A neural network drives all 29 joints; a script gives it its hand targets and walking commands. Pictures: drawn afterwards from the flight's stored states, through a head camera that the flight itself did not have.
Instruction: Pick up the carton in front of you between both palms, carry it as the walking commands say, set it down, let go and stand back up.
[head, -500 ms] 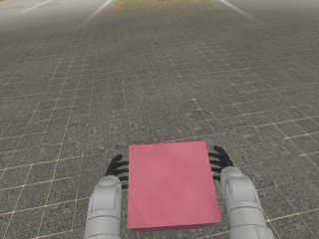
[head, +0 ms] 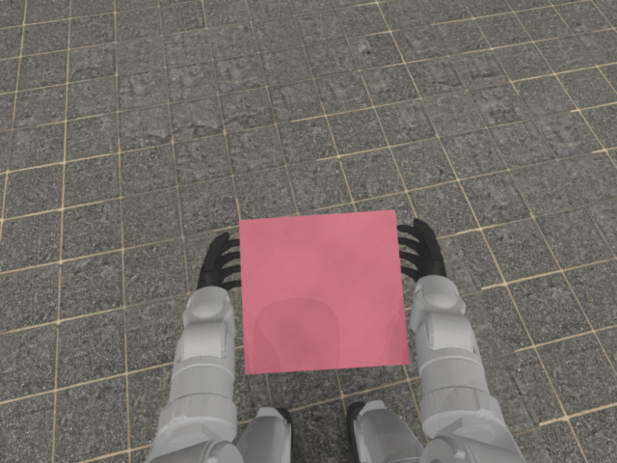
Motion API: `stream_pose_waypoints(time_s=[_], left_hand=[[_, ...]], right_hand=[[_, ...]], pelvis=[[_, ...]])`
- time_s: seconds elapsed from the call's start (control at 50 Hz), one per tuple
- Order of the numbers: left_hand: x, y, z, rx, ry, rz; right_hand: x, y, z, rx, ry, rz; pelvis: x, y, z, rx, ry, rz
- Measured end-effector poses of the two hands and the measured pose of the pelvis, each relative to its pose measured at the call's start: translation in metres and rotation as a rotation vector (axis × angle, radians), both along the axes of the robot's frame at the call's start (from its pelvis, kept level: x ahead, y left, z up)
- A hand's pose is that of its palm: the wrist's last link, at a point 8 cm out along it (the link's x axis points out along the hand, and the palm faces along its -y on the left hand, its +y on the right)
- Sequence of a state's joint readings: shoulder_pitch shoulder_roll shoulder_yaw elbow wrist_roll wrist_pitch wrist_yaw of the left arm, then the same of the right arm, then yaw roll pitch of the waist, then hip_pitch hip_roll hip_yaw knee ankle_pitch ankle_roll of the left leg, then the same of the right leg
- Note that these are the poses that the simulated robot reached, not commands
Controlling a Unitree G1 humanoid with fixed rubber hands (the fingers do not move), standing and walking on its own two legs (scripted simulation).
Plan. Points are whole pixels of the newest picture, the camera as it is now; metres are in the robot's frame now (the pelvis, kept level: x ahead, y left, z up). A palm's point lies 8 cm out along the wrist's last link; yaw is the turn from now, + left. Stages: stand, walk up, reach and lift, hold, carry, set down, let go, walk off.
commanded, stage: set down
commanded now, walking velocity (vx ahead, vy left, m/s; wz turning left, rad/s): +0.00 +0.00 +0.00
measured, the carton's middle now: (320, 288) +0.37 -0.01 -0.17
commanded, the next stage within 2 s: none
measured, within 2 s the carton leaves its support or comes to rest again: neither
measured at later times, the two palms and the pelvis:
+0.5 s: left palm (233, 281) +0.41 +0.15 -0.22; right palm (396, 281) +0.39 -0.14 -0.20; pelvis -0.03 +0.00 -0.14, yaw +0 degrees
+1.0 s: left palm (245, 283) +0.45 +0.15 -0.38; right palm (375, 292) +0.41 -0.14 -0.37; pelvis -0.06 +0.01 -0.26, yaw -2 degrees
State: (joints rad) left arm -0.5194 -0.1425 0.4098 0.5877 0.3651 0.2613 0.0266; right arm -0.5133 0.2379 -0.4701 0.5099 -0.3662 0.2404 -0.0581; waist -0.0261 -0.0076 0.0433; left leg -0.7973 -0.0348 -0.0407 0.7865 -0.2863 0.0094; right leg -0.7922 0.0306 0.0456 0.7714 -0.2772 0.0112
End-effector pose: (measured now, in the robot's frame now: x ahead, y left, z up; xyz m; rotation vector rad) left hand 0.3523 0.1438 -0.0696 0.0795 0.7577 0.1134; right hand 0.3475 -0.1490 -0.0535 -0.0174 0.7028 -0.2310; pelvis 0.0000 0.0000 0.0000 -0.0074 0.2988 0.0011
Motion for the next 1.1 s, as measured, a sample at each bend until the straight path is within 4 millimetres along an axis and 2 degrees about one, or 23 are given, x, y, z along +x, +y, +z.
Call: stream_pose_waypoints(time_s=[0.06,0.12,0.26,0.4,0.74,1.1], left_hand=[[0.003,0.002,-0.031,-0.006,-0.008,0.012],[0.01,0.004,-0.053,-0.014,-0.031,0.028],[0.033,0.005,-0.083,-0.033,-0.078,0.037],[0.049,0.003,-0.118,-0.03,-0.047,0.007],[0.078,0.006,-0.233,0.003,-0.03,-0.04],[0.109,0.007,-0.345,0.026,-0.003,-0.105]], right_hand=[[0.001,0.003,-0.031,0.009,-0.011,-0.024],[0.005,0.006,-0.054,0.019,-0.036,-0.043],[0.023,0.008,-0.083,0.04,-0.089,-0.068],[0.034,0.005,-0.118,0.04,-0.059,-0.074],[0.053,0.01,-0.232,0.024,-0.046,-0.107],[0.069,0.012,-0.344,0.017,-0.018,-0.132]], pelvis=[[-0.005,0.002,-0.016,-0.001,0.105,0.001],[-0.01,0.003,-0.035,-0.003,0.197,0.003],[-0.021,0.005,-0.077,-0.006,0.314,0.004],[-0.03,0.005,-0.114,-0.007,0.372,0.001],[-0.045,0.003,-0.205,-0.018,0.487,-0.004],[-0.061,0.008,-0.282,-0.04,0.499,-0.006]])
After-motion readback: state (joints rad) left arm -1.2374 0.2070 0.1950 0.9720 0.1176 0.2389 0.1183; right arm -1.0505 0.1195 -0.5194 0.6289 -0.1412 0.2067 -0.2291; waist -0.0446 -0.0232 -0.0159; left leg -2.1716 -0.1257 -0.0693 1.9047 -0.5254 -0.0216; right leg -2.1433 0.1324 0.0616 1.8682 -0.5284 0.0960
